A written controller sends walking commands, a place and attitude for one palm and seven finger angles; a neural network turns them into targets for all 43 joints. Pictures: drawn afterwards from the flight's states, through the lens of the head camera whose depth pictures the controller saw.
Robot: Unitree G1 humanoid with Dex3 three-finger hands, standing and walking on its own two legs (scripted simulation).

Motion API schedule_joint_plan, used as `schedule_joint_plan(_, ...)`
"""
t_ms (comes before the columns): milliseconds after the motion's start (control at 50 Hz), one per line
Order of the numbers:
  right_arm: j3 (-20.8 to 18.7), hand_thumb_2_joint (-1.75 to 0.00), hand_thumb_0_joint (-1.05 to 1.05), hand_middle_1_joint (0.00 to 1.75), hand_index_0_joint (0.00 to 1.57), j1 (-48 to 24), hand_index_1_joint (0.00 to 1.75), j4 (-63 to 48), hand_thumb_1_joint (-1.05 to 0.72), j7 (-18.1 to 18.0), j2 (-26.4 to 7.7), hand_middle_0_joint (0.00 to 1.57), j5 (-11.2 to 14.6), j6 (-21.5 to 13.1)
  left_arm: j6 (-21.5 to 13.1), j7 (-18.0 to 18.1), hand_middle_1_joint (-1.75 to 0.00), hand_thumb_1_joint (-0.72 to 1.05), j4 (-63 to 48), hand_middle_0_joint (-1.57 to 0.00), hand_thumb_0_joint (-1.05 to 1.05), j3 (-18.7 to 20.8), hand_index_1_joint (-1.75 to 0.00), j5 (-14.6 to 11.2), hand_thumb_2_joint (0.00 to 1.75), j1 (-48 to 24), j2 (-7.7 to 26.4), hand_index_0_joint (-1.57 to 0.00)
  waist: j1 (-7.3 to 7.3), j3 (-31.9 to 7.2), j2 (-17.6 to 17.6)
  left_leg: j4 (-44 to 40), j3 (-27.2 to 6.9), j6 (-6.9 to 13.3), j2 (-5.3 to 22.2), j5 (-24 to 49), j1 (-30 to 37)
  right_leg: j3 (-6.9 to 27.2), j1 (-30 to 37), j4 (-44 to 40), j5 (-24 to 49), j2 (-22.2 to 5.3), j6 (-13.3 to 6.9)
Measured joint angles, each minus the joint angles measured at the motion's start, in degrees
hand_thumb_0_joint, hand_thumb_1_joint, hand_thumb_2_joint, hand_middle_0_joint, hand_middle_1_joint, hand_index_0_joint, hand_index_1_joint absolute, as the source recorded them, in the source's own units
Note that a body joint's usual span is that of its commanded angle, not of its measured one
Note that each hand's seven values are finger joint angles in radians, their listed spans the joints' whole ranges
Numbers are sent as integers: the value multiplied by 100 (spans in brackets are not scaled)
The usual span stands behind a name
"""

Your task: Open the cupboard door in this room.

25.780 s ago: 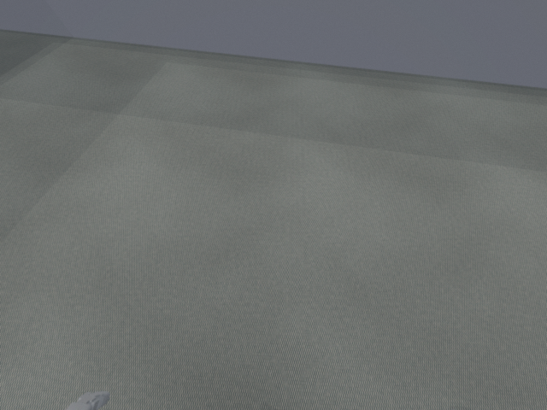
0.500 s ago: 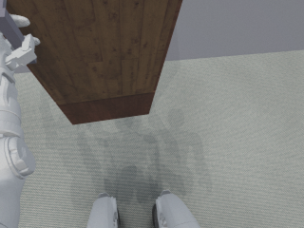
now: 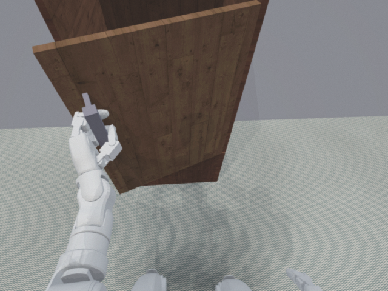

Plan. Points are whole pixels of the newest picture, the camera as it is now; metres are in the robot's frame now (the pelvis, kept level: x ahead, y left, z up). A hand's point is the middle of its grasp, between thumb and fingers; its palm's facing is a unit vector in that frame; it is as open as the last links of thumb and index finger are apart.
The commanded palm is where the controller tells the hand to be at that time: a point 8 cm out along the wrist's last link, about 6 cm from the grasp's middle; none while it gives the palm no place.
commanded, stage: pull the door open along its arc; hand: left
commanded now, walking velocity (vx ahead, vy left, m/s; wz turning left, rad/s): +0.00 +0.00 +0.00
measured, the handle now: (98, 124) +0.45 +0.21 +0.06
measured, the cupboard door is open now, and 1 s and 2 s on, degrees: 21 42 44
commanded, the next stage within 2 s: open thumb and fingers to let go in 0.34 s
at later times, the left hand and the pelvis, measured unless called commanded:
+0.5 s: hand (163, 192) +0.30 +0.06 +0.05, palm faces +0.43 -0.90 +0.01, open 6.1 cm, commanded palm +0.26 +0.12 +0.05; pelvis -0.01 -0.03 +0.00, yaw +3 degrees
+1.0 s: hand (157, 190) +0.30 +0.07 +0.05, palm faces +0.44 -0.90 +0.01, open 13.1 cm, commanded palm +0.25 +0.12 +0.05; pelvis -0.01 -0.03 +0.00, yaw +3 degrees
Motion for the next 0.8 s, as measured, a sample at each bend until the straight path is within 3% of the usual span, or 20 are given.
schedule_joint_plan(140,15,-90,1,29,20,-282,30,129,-90,-12,151,20,-124,-115,-22,1197,-135,69,-273,-34,0,-741,-134,486,76,426,-638,-37,182,44,-7,-40,-125,-66,-77,83,208,-128,223,67,-40,-66,-76)
schedule_joint_plan(240,-6,-90,1,29,20,-342,30,212,-90,-22,215,20,-181,-218,-40,1566,-135,69,-505,-34,0,-1174,-134,652,74,777,-870,-36,253,69,-19,-83,-208,-127,-98,147,303,-213,325,81,-42,-79,-144)
schedule_joint_plan(480,-7,-90,1,29,20,-378,30,163,-90,-133,191,20,-206,-323,88,1744,-135,67,-1489,-34,0,-2210,-134,907,72,2081,-1225,-36,282,146,12,-261,-246,-217,-116,230,646,-254,614,52,-61,-90,-240)
schedule_joint_plan(560,1,-90,1,29,20,-547,30,247,-90,-244,218,20,-231,-318,35,1815,-134,64,-1287,-35,-1,-2129,-134,942,74,1856,-1172,-37,280,167,-18,-219,-274,-236,-126,245,589,-280,545,147,-90,-99,-275)
schedule_joint_plan(640,-4,-90,1,29,20,-628,30,274,-90,-274,239,20,-231,-317,52,1777,-132,56,-1161,-37,0,-1982,-133,810,73,1657,-1098,-37,293,157,-11,-202,-294,-263,-123,252,542,-298,492,186,-99,-95,-300)
schedule_joint_plan(800,-26,-90,1,29,20,-495,30,221,-90,-219,212,20,-213,-275,64,1588,-127,19,-1320,-35,1,-1892,-128,677,59,1776,-1063,-34,346,102,5,-250,-290,-281,-129,241,573,-294,519,147,-115,-100,-300)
